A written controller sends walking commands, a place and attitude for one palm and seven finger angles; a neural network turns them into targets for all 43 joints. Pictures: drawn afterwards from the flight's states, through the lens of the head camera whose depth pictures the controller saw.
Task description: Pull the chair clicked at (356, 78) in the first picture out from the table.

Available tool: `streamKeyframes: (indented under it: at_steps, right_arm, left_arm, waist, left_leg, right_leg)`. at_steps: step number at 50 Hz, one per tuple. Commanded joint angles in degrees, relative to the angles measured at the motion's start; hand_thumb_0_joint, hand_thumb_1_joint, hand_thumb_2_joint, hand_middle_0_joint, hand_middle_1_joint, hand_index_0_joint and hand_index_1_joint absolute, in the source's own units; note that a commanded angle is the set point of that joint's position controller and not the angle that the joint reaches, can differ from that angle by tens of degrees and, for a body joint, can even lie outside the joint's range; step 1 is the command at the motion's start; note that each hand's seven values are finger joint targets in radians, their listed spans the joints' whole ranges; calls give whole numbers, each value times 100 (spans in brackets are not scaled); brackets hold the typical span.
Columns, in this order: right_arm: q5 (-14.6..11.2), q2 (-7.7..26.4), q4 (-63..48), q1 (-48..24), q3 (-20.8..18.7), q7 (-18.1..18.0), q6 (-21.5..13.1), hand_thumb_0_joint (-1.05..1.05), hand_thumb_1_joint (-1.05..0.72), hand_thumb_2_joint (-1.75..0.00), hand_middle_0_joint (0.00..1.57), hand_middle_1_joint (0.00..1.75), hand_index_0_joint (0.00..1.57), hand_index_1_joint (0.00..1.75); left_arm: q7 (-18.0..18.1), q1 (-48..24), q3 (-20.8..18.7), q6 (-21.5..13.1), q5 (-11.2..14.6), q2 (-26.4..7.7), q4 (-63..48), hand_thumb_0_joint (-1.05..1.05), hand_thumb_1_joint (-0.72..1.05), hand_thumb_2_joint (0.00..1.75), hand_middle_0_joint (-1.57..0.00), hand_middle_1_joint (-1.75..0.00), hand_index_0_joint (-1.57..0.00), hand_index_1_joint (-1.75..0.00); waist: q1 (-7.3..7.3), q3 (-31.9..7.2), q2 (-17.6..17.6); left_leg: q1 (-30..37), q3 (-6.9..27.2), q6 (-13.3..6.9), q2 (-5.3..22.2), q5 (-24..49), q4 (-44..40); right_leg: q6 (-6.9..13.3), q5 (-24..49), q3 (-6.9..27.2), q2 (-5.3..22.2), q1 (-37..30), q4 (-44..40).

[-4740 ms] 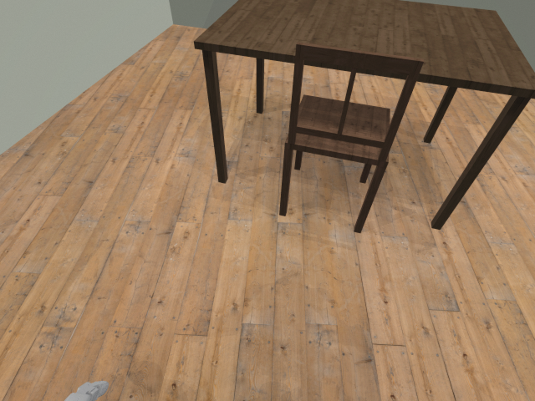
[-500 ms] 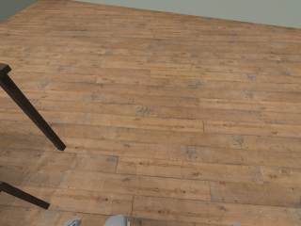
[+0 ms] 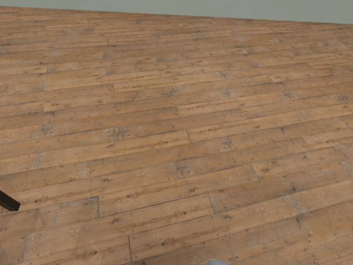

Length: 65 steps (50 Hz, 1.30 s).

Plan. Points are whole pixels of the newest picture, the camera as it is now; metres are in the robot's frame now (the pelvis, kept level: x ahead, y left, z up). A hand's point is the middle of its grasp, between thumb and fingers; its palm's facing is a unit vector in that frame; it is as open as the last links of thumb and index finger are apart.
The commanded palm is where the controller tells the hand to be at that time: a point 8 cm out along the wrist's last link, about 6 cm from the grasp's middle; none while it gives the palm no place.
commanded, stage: walk to a spot facing it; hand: left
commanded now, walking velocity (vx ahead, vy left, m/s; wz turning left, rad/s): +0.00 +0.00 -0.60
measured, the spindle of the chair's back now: out of the picture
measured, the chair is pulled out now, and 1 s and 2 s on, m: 0.00 0.00 0.00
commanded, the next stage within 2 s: turn to face it in 0.32 s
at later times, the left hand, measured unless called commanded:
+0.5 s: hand out of the picture +0.12 +0.11 -0.16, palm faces -0.14 -0.97 -0.20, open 7.4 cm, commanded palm none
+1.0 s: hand (120, 225) +0.23 +0.17 -0.17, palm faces +0.07 -0.97 -0.21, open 7.4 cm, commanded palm none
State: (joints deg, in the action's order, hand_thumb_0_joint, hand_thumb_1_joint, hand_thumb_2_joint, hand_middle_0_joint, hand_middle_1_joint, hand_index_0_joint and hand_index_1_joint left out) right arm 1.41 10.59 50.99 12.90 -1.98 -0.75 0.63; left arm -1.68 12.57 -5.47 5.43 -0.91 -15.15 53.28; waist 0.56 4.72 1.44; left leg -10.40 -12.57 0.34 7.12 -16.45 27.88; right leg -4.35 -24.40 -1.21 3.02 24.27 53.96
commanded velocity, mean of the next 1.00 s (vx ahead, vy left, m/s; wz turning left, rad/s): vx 0.09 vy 0.00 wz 0.25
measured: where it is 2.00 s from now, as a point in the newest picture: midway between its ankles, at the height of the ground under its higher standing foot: outside the picture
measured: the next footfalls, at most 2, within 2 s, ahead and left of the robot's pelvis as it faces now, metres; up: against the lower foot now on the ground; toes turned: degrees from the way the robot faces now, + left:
right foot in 0.12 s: +0.03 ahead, -0.14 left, +0.00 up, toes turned -11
left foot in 0.62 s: +0.25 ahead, +0.03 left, +0.00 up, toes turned -2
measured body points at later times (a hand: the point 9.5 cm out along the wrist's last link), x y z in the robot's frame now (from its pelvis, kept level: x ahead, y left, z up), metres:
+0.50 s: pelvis +0.07 -0.06 +0.00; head +0.08 -0.07 +0.45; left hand +0.12 +0.16 -0.15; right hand +0.10 -0.32 -0.15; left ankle +0.17 +0.07 -0.68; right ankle -0.01 -0.14 -0.74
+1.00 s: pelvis +0.14 -0.03 +0.00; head +0.17 -0.01 +0.45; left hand +0.23 +0.22 -0.15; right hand +0.18 -0.28 -0.14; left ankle +0.21 +0.03 -0.74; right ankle +0.13 -0.21 -0.68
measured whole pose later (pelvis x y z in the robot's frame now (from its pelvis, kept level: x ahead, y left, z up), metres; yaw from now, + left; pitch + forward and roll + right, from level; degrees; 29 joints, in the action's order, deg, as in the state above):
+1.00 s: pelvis +0.14 -0.03 +0.00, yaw +2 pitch +1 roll -3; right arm 1.4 10.5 55.5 13.4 -3.3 0.5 1.8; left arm 1.6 8.7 -4.7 2.5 -1.0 -12.2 53.6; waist -1.8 2.6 0.1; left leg -20.5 2.1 -4.9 -3.4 -6.3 25.9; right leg -3.5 -22.4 1.0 3.0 25.8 53.8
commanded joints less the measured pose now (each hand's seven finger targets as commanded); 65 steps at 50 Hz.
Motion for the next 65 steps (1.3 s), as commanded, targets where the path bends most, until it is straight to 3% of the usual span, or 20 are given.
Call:
streamKeyframes:
  at_steps: [1,5,6,7,8,14,26,29,31,32,33,36,42,53,57,58,59,60,63,65]
  right_arm:
    - [19,1333,-207,291,-442,-56,-61,0,-90,-90,20,30,20,30]
    - [-17,1204,-182,314,-412,19,-40,0,-90,-90,20,30,20,30]
    - [-64,703,-394,250,-270,72,-25,0,-90,-90,20,30,20,30]
    - [-12,747,-717,-443,-204,58,9,0,-90,-90,20,30,20,30]
    - [-11,863,-762,-618,-238,57,20,0,-90,-90,20,30,20,30]
    - [44,701,-93,-32,-276,149,-33,0,-90,-90,20,30,20,30]
    - [-76,283,122,-613,-62,142,-149,0,-90,-90,20,30,20,30]
    - [-65,361,420,149,-71,73,-196,0,-90,-90,20,30,20,30]
    - [25,974,579,1022,-207,16,-218,0,-90,-90,20,30,20,30]
    - [5,1366,574,1240,-269,-4,-193,0,-90,-90,20,30,20,30]
    - [-63,1368,569,1122,-239,-15,-93,0,-90,-90,20,30,20,30]
    - [-50,928,319,291,-192,-61,-82,0,-90,-90,20,30,20,30]
    - [-30,979,124,20,-324,-3,-50,0,-90,-90,20,30,20,30]
    - [13,1233,-38,227,-543,46,73,0,-90,-90,20,30,20,30]
    - [-13,1218,-196,-71,-593,84,145,0,-90,-90,20,30,20,30]
    - [-60,1053,-235,-127,-582,109,163,0,-90,-90,20,30,20,30]
    - [-106,643,-333,-34,-530,117,171,0,-90,-90,20,30,20,30]
    - [-22,763,-437,-150,-544,97,133,0,-90,-90,20,30,20,30]
    - [5,807,-208,78,-556,197,245,0,-90,-90,20,30,20,30]
    - [-4,756,-168,64,-485,235,229,0,-90,-90,20,30,20,30]
  left_arm:
    - [-29,-490,9,-280,-4,-94,-646,0,90,90,-20,-30,-20,-30]
    - [-14,284,-73,-440,-49,-427,-406,0,90,90,-20,-30,-20,-30]
    - [68,747,-211,-538,-110,-1225,-279,0,90,90,-20,-30,-20,-30]
    - [164,1156,-282,-487,12,-1536,-198,0,90,90,-20,-30,-20,-30]
    - [222,1119,-257,-476,23,-1366,-193,0,90,90,-20,-30,-20,-30]
    - [207,318,8,-781,5,-587,-250,0,90,90,-20,-30,-20,-30]
    - [362,1002,238,-890,-55,-202,505,0,90,90,-20,-30,-20,-30]
    - [419,805,206,-829,-25,-250,563,0,90,90,-20,-30,-20,-30]
    - [420,988,187,-757,72,-101,528,0,90,90,-20,-30,-20,-30]
    - [401,1271,237,-722,162,136,438,0,90,90,-20,-30,-20,-30]
    - [435,1039,242,-661,98,-40,332,0,90,90,-20,-30,-20,-30]
    - [348,339,122,-564,3,-10,239,0,90,90,-20,-30,-20,-30]
    - [318,393,30,-398,-28,95,76,0,90,90,-20,-30,-20,-30]
    - [331,-252,5,-410,4,-66,-521,0,90,90,-20,-30,-20,-30]
    - [365,422,-54,-423,70,-227,-421,0,90,90,-20,-30,-20,-30]
    - [391,609,-100,-463,38,-469,-404,0,90,90,-20,-30,-20,-30]
    - [429,607,-194,-508,-53,-979,-487,0,90,90,-20,-30,-20,-30]
    - [441,118,-139,-474,-68,-1167,-655,0,90,90,-20,-30,-20,-30]
    - [425,-716,9,-560,-1,-572,-857,0,90,90,-20,-30,-20,-30]
    - [388,-426,89,-635,-10,-420,-737,0,90,90,-20,-30,-20,-30]
  waist:
    - [-294,-486,-1471]
    - [157,-1006,-589]
    - [438,-1090,1681]
    - [742,-994,1911]
    - [669,-727,1086]
    - [-51,-240,527]
    - [107,-55,557]
    - [-224,-243,446]
    - [-486,-913,-672]
    - [-375,-1249,-1949]
    - [-337,-1067,-1412]
    - [-208,-314,-910]
    - [-69,-727,-694]
    - [-244,-853,-1053]
    - [62,-1013,-1051]
    - [163,-1027,-630]
    - [185,-968,912]
    - [128,-537,1363]
    - [-371,-146,760]
    - [-281,-109,689]
  left_leg:
    - [584,655,-757,1450,2618,-489]
    - [-519,34,-34,1158,610,1086]
    - [-2343,-307,344,367,-1781,2642]
    - [-3116,517,387,7,-2337,3600]
    - [-3256,983,308,194,-1845,3885]
    - [-2529,933,464,152,-4,3523]
    - [-1873,718,232,-257,189,1465]
    - [-786,631,44,-596,866,484]
    - [810,1777,-426,297,3414,70]
    - [1413,3386,-1280,1613,5451,-248]
    - [751,3426,-1549,1644,4372,-584]
    - [-479,3287,-1266,1092,1578,-1235]
    - [-666,2862,-1006,543,291,-1424]
    - [-362,3850,-1068,356,549,-1145]
    - [-1044,3702,-556,-133,344,-998]
    - [-1675,3376,-271,-404,4,-497]
    - [-2761,2299,155,-1081,-961,999]
    - [-3091,1623,280,-1231,-1515,2467]
    - [-2541,1620,260,-756,-697,3899]
    - [-2684,1341,382,-662,-409,4037]
  right_leg:
    - [90,-131,-405,-80,7,-927]
    - [428,932,-330,-54,-2146,-3029]
    - [1008,952,1900,1476,-3311,-3789]
    - [1518,1640,3035,2143,-3090,-3923]
    - [1654,1049,2526,2076,-2866,-3943]
    - [1286,2211,1118,982,-1794,-3985]
    - [1218,4435,562,997,-2302,-3652]
    - [906,5066,97,820,-2265,-2704]
    - [443,3223,-347,313,-1227,-761]
    - [215,-862,-453,-307,-184,736]
    - [306,-1393,59,-226,-323,1335]
    - [220,-513,295,169,221,1487]
    - [119,189,118,68,68,592]
    - [101,-85,214,-271,-139,-960]
    - [263,600,21,-410,-1709,-2859]
    - [415,791,357,18,-2429,-3645]
    - [908,-85,1856,1557,-2922,-4421]
    - [1370,133,2501,2593,-1964,-4496]
    - [1028,1560,1012,1658,-983,-4045]
    - [980,3132,269,1404,-1554,-3560]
